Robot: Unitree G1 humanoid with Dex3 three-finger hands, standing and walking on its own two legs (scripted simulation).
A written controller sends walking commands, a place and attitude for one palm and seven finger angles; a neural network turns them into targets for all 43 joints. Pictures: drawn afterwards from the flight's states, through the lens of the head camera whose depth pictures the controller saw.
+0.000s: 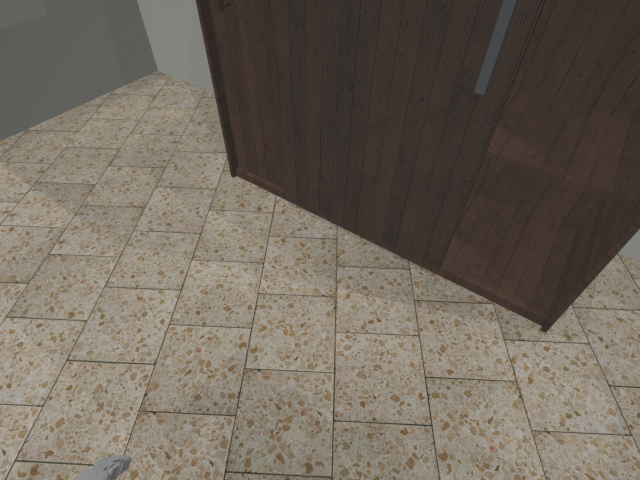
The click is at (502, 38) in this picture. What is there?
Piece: wardrobe's sliding door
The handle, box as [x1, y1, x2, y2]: [474, 0, 518, 94]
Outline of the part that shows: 518,0 503,0 474,92 484,94 487,90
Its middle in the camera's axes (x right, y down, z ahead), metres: +0.41 -0.49 +0.85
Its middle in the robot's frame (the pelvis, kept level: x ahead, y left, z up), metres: +1.00 -0.36 +0.19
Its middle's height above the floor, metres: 0.95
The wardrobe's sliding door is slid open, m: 0.40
